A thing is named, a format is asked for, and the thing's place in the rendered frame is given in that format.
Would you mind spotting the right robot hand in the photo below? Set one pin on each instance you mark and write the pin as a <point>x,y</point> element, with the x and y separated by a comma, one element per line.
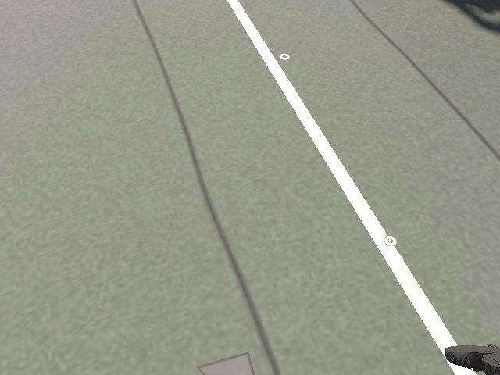
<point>480,358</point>

